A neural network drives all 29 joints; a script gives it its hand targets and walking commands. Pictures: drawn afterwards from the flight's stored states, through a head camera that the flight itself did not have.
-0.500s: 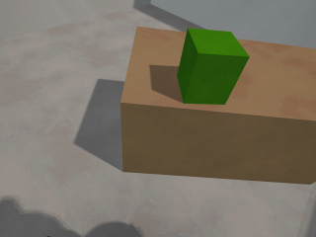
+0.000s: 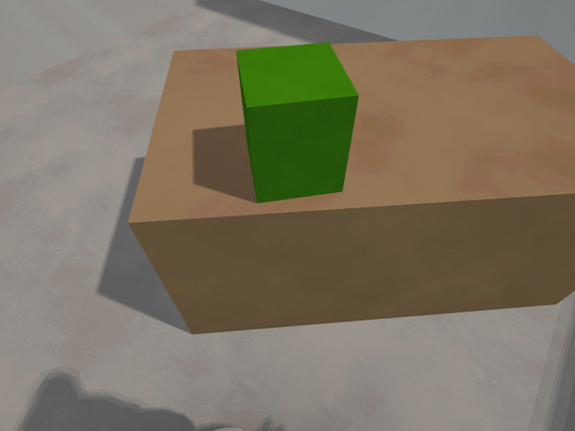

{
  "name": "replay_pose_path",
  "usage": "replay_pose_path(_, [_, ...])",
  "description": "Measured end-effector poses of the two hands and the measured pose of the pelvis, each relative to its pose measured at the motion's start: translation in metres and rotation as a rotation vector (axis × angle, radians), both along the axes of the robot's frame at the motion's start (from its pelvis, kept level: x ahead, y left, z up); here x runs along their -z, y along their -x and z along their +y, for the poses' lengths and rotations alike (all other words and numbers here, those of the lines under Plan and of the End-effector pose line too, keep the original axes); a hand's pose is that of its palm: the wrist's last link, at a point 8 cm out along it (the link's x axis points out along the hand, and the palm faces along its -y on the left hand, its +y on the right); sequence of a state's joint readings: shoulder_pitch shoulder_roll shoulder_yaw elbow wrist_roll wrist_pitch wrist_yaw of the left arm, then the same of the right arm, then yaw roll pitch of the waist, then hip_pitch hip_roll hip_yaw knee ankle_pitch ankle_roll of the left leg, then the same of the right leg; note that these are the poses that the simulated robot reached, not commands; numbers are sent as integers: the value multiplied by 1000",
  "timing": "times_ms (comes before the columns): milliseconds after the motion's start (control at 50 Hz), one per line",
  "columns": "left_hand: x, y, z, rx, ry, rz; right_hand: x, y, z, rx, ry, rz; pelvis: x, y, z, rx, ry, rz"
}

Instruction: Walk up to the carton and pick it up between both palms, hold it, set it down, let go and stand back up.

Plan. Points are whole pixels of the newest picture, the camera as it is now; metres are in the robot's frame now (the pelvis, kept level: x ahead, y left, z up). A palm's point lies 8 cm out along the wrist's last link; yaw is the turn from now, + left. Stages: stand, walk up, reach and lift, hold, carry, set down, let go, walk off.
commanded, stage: walk up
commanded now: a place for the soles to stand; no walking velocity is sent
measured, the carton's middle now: (292, 124) +0.72 +0.01 +0.00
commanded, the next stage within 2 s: none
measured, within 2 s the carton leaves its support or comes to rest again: neither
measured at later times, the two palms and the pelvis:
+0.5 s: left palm out of the picture +0.12 +0.37 -0.13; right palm out of the picture +0.13 -0.27 -0.08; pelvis +0.04 +0.06 -0.01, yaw +0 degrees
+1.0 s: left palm out of the picture +0.09 +0.38 -0.12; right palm out of the picture +0.08 -0.26 -0.11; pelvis +0.01 +0.06 -0.01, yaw +2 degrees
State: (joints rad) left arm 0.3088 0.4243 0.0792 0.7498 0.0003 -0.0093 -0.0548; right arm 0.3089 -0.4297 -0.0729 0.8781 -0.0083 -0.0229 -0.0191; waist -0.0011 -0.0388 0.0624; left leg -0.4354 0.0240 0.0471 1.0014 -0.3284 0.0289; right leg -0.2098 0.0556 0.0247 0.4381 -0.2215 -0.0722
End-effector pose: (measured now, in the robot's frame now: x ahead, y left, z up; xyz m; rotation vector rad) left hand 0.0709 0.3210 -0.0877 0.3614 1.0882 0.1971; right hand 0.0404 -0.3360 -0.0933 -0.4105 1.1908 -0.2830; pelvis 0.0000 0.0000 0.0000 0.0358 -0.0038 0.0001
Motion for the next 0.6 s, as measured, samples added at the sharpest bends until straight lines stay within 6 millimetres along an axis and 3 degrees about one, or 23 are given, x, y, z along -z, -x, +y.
replay_pose_path(160, [4, -25, 11, -25, -29, 9, -1, -36, 10, -20, 0, -2, 1, -30, 8, -2, 15, 0])
replay_pose_path(320, [33, -46, 39, -33, 6, 20, 2, -68, 40, -38, 36, -34, 16, -52, 39, -1, 56, -18])
replay_pose_path(400, [38, -59, 51, -41, 25, 9, -3, -76, 57, -70, 44, -46, 16, -52, 52, -4, 68, -31])
replay_pose_path(520, [45, -51, 54, -33, 45, 40, -16, -86, 65, -89, 63, -100, 14, -43, 58, 10, 92, -37])
replay_pose_path(600, [47, -34, 54, -46, 36, 71, -11, -82, 65, -107, 57, -98, 16, -34, 56, 6, 82, -33])
